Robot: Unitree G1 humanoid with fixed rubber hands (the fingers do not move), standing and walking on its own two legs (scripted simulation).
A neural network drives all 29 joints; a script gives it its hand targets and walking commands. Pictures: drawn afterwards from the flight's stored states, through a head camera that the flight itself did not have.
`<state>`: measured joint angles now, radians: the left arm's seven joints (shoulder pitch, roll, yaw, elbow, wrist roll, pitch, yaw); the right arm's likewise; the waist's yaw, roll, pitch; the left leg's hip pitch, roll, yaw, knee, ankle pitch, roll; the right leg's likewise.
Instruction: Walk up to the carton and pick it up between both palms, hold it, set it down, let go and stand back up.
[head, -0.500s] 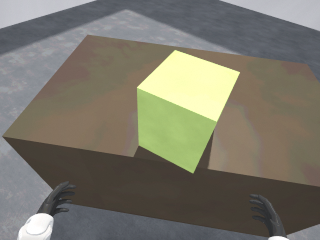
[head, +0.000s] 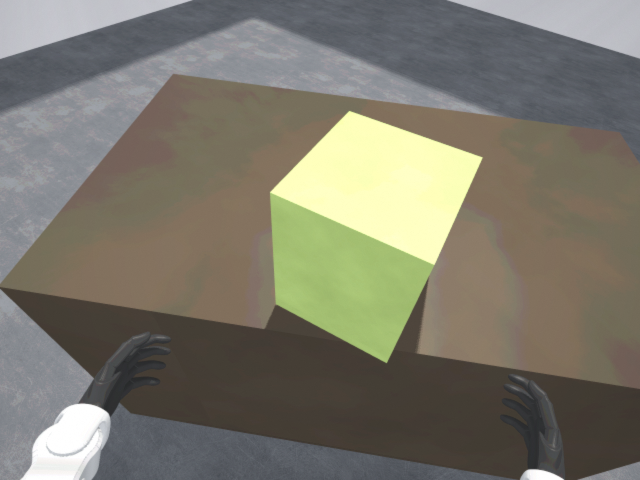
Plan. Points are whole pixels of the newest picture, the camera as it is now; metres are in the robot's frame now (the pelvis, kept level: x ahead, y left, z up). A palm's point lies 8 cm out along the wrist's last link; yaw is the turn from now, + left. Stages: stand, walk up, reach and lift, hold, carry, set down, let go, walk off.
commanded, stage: reach and lift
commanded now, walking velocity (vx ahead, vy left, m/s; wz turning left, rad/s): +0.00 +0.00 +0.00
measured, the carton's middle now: (368, 238) +0.44 -0.05 +0.04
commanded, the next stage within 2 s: none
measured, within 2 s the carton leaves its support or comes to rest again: neither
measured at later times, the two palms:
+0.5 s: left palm (104, 384) +0.22 +0.27 +0.01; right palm (512, 450) +0.17 -0.20 +0.00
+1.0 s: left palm (125, 325) +0.27 +0.25 +0.05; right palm (498, 381) +0.23 -0.19 +0.04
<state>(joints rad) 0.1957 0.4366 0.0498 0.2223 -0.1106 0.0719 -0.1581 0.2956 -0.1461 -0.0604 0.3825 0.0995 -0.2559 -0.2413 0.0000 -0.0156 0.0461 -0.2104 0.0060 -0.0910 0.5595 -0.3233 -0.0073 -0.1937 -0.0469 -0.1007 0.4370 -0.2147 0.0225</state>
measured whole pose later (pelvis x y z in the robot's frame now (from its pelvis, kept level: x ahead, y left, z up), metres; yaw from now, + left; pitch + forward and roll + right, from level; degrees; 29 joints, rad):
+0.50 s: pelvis +0.00 +0.00 +0.00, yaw +0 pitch -1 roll -3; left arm 0.20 0.50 0.02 0.20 -0.22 -0.04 -0.22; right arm 0.36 -0.02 0.01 0.21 0.13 -0.27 -0.36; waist 0.00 -0.02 0.05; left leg -0.21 0.01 -0.09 0.56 -0.32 -0.01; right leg -0.18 -0.05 -0.10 0.42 -0.20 0.02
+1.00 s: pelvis +0.00 +0.00 +0.00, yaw +0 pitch -1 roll -3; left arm 0.01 0.54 -0.02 0.08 -0.31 0.18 -0.21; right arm 0.18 -0.02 0.01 -0.01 0.16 0.07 -0.39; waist 0.00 -0.02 0.06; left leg -0.21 0.01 -0.09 0.56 -0.32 0.00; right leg -0.18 -0.05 -0.10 0.42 -0.20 0.02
